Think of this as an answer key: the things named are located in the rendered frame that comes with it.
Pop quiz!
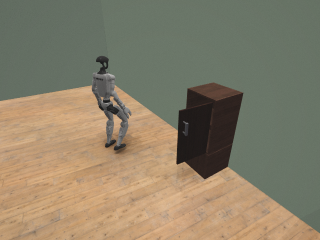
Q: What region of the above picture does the right robot hand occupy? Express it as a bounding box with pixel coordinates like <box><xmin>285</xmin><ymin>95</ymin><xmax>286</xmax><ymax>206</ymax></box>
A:
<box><xmin>122</xmin><ymin>107</ymin><xmax>132</xmax><ymax>119</ymax></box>

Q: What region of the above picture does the robot head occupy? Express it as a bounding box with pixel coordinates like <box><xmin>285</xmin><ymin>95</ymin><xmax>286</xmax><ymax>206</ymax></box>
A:
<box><xmin>96</xmin><ymin>56</ymin><xmax>109</xmax><ymax>75</ymax></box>

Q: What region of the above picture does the robot right upper arm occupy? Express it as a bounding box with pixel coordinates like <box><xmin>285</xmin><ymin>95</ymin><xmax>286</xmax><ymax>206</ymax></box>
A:
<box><xmin>107</xmin><ymin>74</ymin><xmax>116</xmax><ymax>97</ymax></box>

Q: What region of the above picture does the handle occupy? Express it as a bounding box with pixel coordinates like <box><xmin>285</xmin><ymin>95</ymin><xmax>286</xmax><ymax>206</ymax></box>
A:
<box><xmin>182</xmin><ymin>121</ymin><xmax>189</xmax><ymax>136</ymax></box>

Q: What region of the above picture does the robot right shin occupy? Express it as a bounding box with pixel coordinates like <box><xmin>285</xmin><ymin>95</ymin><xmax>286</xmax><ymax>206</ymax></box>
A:
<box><xmin>116</xmin><ymin>122</ymin><xmax>129</xmax><ymax>146</ymax></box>

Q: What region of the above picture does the left robot forearm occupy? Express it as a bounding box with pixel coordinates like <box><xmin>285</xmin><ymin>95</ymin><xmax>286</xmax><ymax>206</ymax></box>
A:
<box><xmin>92</xmin><ymin>91</ymin><xmax>102</xmax><ymax>102</ymax></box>

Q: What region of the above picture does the cupboard door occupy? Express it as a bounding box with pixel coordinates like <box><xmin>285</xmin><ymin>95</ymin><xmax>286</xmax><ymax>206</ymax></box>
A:
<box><xmin>176</xmin><ymin>102</ymin><xmax>213</xmax><ymax>165</ymax></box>

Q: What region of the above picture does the robot left upper arm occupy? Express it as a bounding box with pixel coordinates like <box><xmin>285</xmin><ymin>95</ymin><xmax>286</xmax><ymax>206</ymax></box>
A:
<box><xmin>91</xmin><ymin>72</ymin><xmax>98</xmax><ymax>92</ymax></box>

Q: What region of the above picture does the right robot forearm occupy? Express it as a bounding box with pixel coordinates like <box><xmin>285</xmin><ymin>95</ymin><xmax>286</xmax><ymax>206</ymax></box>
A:
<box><xmin>112</xmin><ymin>91</ymin><xmax>126</xmax><ymax>109</ymax></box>

